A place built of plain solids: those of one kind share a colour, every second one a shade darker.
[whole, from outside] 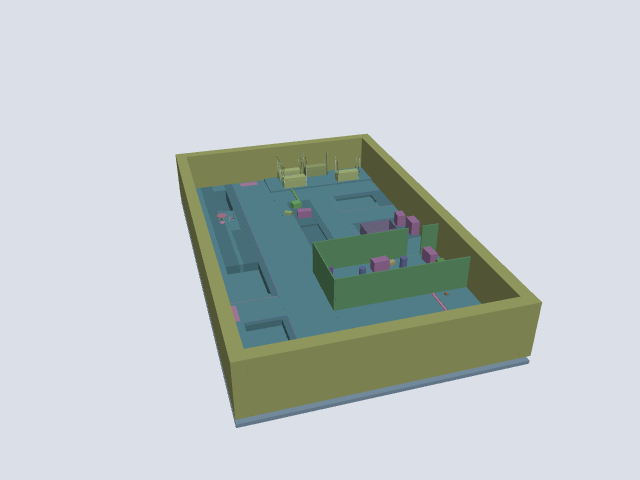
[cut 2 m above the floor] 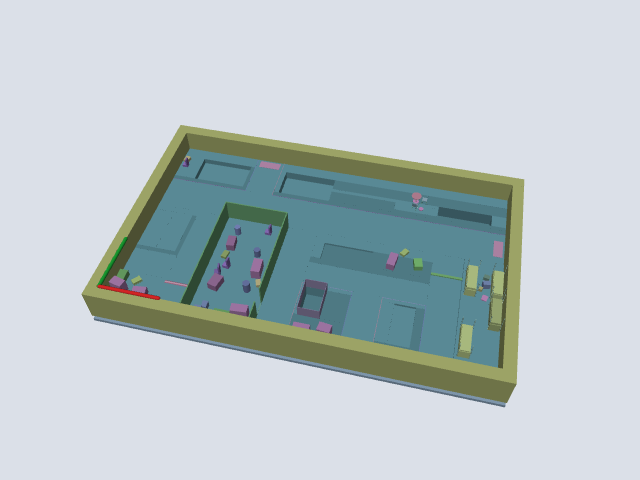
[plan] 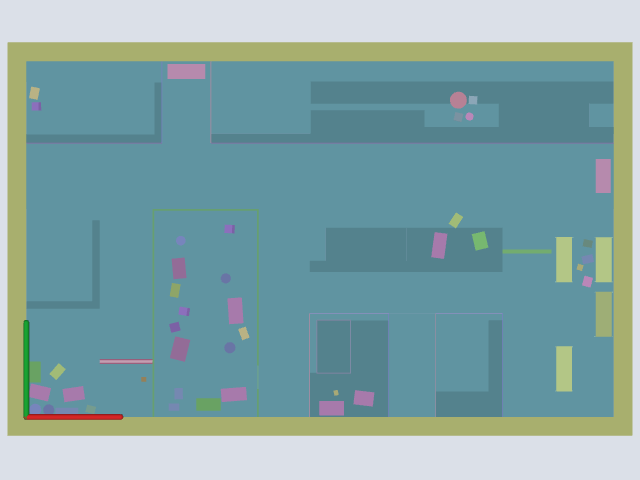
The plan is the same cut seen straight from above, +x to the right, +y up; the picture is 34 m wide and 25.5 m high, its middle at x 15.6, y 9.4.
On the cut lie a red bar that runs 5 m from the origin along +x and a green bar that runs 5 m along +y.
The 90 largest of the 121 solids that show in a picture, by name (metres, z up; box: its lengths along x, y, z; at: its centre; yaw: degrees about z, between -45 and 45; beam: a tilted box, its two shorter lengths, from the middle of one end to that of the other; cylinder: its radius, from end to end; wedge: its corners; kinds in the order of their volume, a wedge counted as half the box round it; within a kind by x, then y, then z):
{
 "floor_1": {"box": [1.75, 4.3, 1.32], "at": [0.88, 8.3, -0.66]},
 "floor_2": {"box": [2.0, 2.77, 1.32], "at": [1.0, 16.39, -0.66]},
 "floor_3": {"box": [3.9, 3.25, 1.0], "at": [1.95, 1.62, -0.5]},
 "floor_4": {"box": [3.9, 2.5, 1.0], "at": [1.95, 4.5, -0.5]},
 "floor_5": {"box": [3.9, 0.4, 1.32], "at": [1.95, 5.95, -0.66]},
 "floor_6": {"box": [3.9, 0.6, 1.32], "at": [1.95, 10.75, -0.66]},
 "floor_7": {"box": [1.75, 4.3, 1.32], "at": [2.62, 8.3, -0.66]},
 "floor_8": {"box": [7.2, 0.45, 1.32], "at": [3.6, 14.78, -0.66]},
 "floor_9": {"box": [7.2, 1.13, 1.32], "at": [3.6, 18.34, -0.66]},
 "floor_10": {"box": [0.4, 4.3, 1.32], "at": [3.7, 8.3, -0.66]},
 "floor_11": {"box": [4.81, 2.77, 0.79], "at": [4.41, 16.39, -0.93]},
 "floor_12": {"box": [2.8, 11.05, 1.0], "at": [5.3, 5.53, -0.5]},
 "floor_13": {"box": [0.39, 2.77, 1.32], "at": [7.0, 16.39, -0.66]},
 "floor_14": {"box": [2.6, 4.35, 1.0], "at": [8.5, 16.73, -0.5]},
 "floor_15": {"box": [5.65, 11.05, 1.0], "at": [9.53, 5.53, -0.5]},
 "floor_16": {"box": [0.5, 2.77, 1.32], "at": [10.05, 16.43, -0.66]},
 "floor_17": {"box": [4.81, 2.77, 0.55], "at": [12.71, 16.43, -1.04]},
 "floor_18": {"box": [2.7, 11.05, 1.0], "at": [13.7, 5.53, -0.5]},
 "floor_19": {"box": [0.4, 2.77, 1.32], "at": [15.25, 3.73, -0.66]},
 "floor_20": {"box": [0.85, 1.75, 1.32], "at": [15.47, 9.18, -0.66]},
 "floor_21": {"box": [31.2, 3.5, 1.0], "at": [15.6, 12.8, -0.5]},
 "floor_22": {"box": [1.74, 1.24, 1.32], "at": [15.98, 15.67, -0.66]},
 "floor_23": {"box": [1.75, 2.77, 0.24], "at": [16.32, 3.73, -1.2]},
 "floor_24": {"box": [4.2, 2.35, 1.32], "at": [17.15, 1.18, -0.66]},
 "floor_25": {"box": [4.2, 0.38, 1.32], "at": [17.15, 5.31, -0.66]},
 "floor_26": {"box": [4.3, 1.75, 1.14], "at": [18.05, 9.18, -0.75]},
 "floor_27": {"box": [2.05, 2.77, 1.32], "at": [18.23, 3.73, -0.66]},
 "floor_28": {"box": [4.3, 1.24, 1.32], "at": [19.0, 15.67, -0.66]},
 "floor_29": {"box": [9.99, 0.35, 1.32], "at": [20.11, 16.46, -0.66]},
 "floor_30": {"box": [10.25, 2.2, 1.0], "at": [20.18, 6.6, -0.5]},
 "floor_31": {"box": [10.25, 0.6, 1.32], "at": [20.18, 8.0, -0.66]},
 "floor_32": {"box": [10.25, 1.0, 1.32], "at": [20.18, 10.55, -0.66]},
 "floor_33": {"box": [2.5, 5.5, 1.0], "at": [20.5, 2.75, -0.5]},
 "floor_34": {"box": [21.4, 0.5, 1.32], "at": [20.5, 14.8, -0.66]},
 "floor_35": {"box": [21.4, 1.08, 1.32], "at": [20.5, 18.36, -0.66]},
 "floor_36": {"box": [1.05, 3.79, 1.32], "at": [22.27, 3.25, -0.66]},
 "floor_37": {"box": [5.1, 1.75, 1.32], "at": [22.75, 9.18, -0.66]},
 "floor_38": {"box": [3.95, 0.89, 1.32], "at": [23.12, 15.85, -0.66]},
 "floor_39": {"box": [16.09, 1.18, 1.32], "at": [23.16, 17.23, -0.66]},
 "floor_40": {"box": [3.55, 1.35, 1.32], "at": [23.52, 0.68, -0.66]},
 "floor_41": {"box": [3.55, 0.36, 1.32], "at": [23.52, 5.32, -0.66]},
 "floor_42": {"box": [1.75, 3.79, 1.11], "at": [23.68, 3.25, -0.77]},
 "floor_43": {"box": [0.75, 3.79, 1.32], "at": [24.93, 3.25, -0.66]},
 "floor_44": {"box": [10.05, 0.35, 1.32], "at": [26.18, 15.22, -0.66]},
 "floor_45": {"box": [2.6, 11.05, 1.0], "at": [26.6, 5.53, -0.5]},
 "floor_46": {"box": [4.81, 1.24, 0.14], "at": [27.5, 16.02, -1.25]},
 "floor_47": {"box": [3.3, 11.05, 1.16], "at": [29.55, 5.53, -0.42]},
 "floor_48": {"box": [1.29, 1.24, 1.32], "at": [30.55, 16.02, -0.66]},
 "wall_1": {"box": [1.0, 18.9, 4.6], "at": [-0.5, 9.45, 1.3]},
 "wall_2": {"box": [33.2, 1.0, 4.6], "at": [15.6, -0.5, 1.3]},
 "wall_3": {"box": [33.2, 1.0, 4.6], "at": [15.6, 19.4, 1.3]},
 "wall_4": {"box": [1.0, 18.9, 4.6], "at": [31.7, 9.45, 1.3]},
 "floor_base_1": {"box": [33.2, 20.9, 0.3], "at": [15.6, 9.45, -1.57]},
 "piece_1": {"box": [0.85, 2.4, 0.82], "at": [28.57, 2.56, 0.57]},
 "piece_2": {"box": [0.77, 2.32, 0.13], "at": [28.57, 2.56, 1.04]},
 "piece_3": {"box": [0.85, 2.4, 0.82], "at": [28.57, 8.36, 0.57]},
 "piece_4": {"box": [0.77, 2.32, 0.24], "at": [28.57, 8.36, 1.1]},
 "piece_5": {"box": [0.85, 2.4, 0.82], "at": [30.67, 5.46, 0.57]},
 "piece_6": {"box": [0.77, 2.32, 0.23], "at": [30.67, 5.46, 1.09]},
 "piece_7": {"box": [0.85, 2.4, 0.82], "at": [30.67, 8.36, 0.57]},
 "piece_8": {"box": [0.77, 2.32, 0.11], "at": [30.67, 8.36, 1.03]},
 "pallet_load_1": {"box": [1.09, 0.73, 1.22], "at": [0.7, 1.3, 0.61], "yaw": -13.3},
 "pallet_load_2": {"box": [1.11, 0.71, 0.71], "at": [2.52, 1.21, 0.35], "yaw": 8.2},
 "pallet_load_3": {"box": [0.7, 1.1, 0.69], "at": [8.11, 7.89, 0.34], "yaw": 5.5},
 "pallet_load_4": {"box": [0.83, 1.2, 0.69], "at": [8.17, 3.61, 0.34], "yaw": -14.0},
 "pallet_load_5": {"box": [1.35, 0.71, 1.08], "at": [11.02, 1.19, 0.54], "yaw": 4.5},
 "pallet_load_6": {"box": [0.77, 1.38, 0.97], "at": [11.11, 5.64, 0.48], "yaw": 3.7},
 "pallet_load_7": {"box": [1.31, 0.78, 1.27], "at": [16.21, 0.46, 0.64]},
 "pallet_load_8": {"box": [1.04, 0.76, 1.1], "at": [17.93, 0.99, 0.55], "yaw": -6.8},
 "pallet_load_9": {"box": [0.69, 1.35, 0.69], "at": [21.94, 9.11, 0.34], "yaw": -7.8},
 "part_1": {"box": [0.1, 10.95, 2.85], "at": [6.75, 5.47, 1.38]},
 "part_2": {"box": [5.65, 0.1, 2.85], "at": [9.53, 11.0, 1.38]},
 "part_3": {"box": [0.1, 1.48, 2.85], "at": [12.3, 0.74, 1.38]},
 "part_4": {"box": [0.1, 8.22, 2.85], "at": [12.3, 6.84, 1.38]},
 "sack_pile_1": {"box": [0.7, 1.12, 0.57], "at": [0.42, 2.39, 0.28]},
 "sack_pile_2": {"box": [1.3, 0.66, 0.65], "at": [9.67, 0.66, 0.33]},
 "sack_pile_3": {"box": [0.7, 0.9, 0.52], "at": [24.11, 9.35, 0.26], "yaw": 13.4},
 "barrel_1": {"cylinder": 0.32, "from": [0.47, 0.39, 0.0], "to": [0.47, 0.39, 0.89]},
 "barrel_2": {"cylinder": 0.3, "from": [1.19, 0.37, 0.0], "to": [1.19, 0.37, 0.92]},
 "barrel_3": {"cylinder": 0.26, "from": [8.2, 9.36, 0.0], "to": [8.2, 9.36, 0.87]},
 "barrel_4": {"cylinder": 0.27, "from": [10.6, 7.36, 0.0], "to": [10.6, 7.36, 0.78]},
 "barrel_5": {"cylinder": 0.29, "from": [10.81, 3.67, 0.0], "to": [10.81, 3.67, 0.98]},
 "crate_stack_1": {"box": [1.21, 0.42, 0.88], "at": [2.15, 0.28, 0.44]},
 "crate_stack_2": {"box": [0.56, 0.38, 1.1], "at": [7.84, 0.52, 0.55]},
 "crate_stack_3": {"box": [0.45, 0.6, 0.6], "at": [8.09, 1.23, 0.3], "yaw": 0.8},
 "crate_stack_4": {"box": [0.6, 0.43, 0.57], "at": [29.82, 8.38, 0.45], "yaw": 12.7},
 "rail_1": {"box": [0.04, 2.77, 1.05], "at": [15.43, 3.73, 0.53]},
 "rail_2": {"box": [0.04, 2.77, 1.05], "at": [17.22, 3.73, 0.53]},
 "sack_1": {"box": [0.5, 0.77, 0.26], "at": [1.66, 2.41, 0.13], "yaw": -40.9},
 "low_mat_1": {"box": [2.0, 0.8, 0.06], "at": [8.5, 18.35, -0.02]}
}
